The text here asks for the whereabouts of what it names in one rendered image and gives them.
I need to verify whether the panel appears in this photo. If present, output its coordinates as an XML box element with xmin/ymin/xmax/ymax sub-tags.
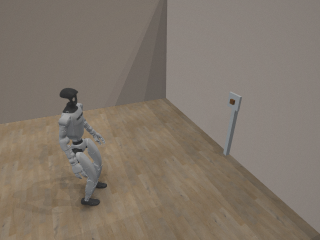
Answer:
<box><xmin>223</xmin><ymin>92</ymin><xmax>242</xmax><ymax>156</ymax></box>

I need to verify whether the left robot forearm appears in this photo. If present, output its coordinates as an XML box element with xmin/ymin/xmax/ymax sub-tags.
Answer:
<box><xmin>83</xmin><ymin>119</ymin><xmax>96</xmax><ymax>136</ymax></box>

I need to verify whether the right robot forearm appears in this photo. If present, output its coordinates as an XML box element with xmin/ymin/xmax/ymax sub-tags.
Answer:
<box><xmin>59</xmin><ymin>139</ymin><xmax>78</xmax><ymax>166</ymax></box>

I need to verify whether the robot right foot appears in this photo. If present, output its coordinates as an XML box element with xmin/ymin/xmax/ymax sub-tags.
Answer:
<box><xmin>81</xmin><ymin>197</ymin><xmax>100</xmax><ymax>206</ymax></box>

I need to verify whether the left robot hand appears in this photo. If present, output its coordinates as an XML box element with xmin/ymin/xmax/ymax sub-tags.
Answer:
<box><xmin>93</xmin><ymin>132</ymin><xmax>105</xmax><ymax>145</ymax></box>

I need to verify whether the right robot hand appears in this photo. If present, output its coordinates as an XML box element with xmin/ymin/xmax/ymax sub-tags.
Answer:
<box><xmin>72</xmin><ymin>163</ymin><xmax>88</xmax><ymax>179</ymax></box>

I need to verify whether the right robot upper arm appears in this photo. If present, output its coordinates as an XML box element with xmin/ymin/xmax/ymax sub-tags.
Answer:
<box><xmin>58</xmin><ymin>114</ymin><xmax>71</xmax><ymax>144</ymax></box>

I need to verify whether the robot right shin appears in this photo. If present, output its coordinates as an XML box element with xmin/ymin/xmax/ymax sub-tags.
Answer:
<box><xmin>84</xmin><ymin>179</ymin><xmax>98</xmax><ymax>201</ymax></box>

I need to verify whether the left robot upper arm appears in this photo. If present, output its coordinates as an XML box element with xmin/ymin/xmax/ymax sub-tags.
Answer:
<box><xmin>76</xmin><ymin>103</ymin><xmax>85</xmax><ymax>123</ymax></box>

